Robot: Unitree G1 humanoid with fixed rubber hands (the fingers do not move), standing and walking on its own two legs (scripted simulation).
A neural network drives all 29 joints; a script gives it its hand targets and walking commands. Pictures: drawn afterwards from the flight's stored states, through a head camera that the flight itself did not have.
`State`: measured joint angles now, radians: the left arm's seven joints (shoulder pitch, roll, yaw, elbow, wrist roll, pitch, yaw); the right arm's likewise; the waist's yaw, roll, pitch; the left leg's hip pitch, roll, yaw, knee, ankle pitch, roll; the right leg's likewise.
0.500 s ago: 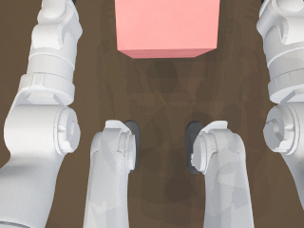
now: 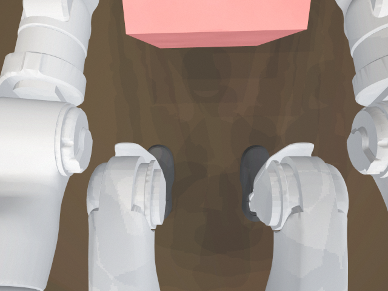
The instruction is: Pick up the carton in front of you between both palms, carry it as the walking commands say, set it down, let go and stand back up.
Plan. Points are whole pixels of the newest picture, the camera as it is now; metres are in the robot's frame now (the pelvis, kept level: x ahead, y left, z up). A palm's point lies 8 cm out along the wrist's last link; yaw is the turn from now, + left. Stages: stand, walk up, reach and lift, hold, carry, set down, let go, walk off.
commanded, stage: reach and lift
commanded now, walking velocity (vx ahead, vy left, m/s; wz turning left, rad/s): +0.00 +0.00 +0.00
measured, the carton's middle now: out of the picture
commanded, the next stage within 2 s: none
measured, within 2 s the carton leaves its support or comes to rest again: leaves its support in 0.68 s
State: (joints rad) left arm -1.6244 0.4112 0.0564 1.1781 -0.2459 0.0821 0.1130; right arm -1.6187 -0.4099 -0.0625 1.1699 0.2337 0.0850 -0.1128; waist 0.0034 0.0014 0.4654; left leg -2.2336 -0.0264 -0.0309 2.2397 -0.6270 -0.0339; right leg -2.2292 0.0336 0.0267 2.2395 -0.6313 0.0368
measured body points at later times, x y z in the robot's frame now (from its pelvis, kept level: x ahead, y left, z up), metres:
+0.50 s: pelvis -0.01 +0.00 +0.00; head +0.37 +0.00 +0.22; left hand +0.58 +0.16 -0.18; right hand +0.58 -0.15 -0.18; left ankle +0.10 +0.12 -0.33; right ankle +0.10 -0.12 -0.33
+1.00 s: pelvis -0.01 +0.00 +0.07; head +0.28 +0.00 +0.41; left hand +0.53 +0.16 +0.00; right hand +0.53 -0.14 +0.00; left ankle +0.10 +0.13 -0.33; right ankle +0.10 -0.13 -0.33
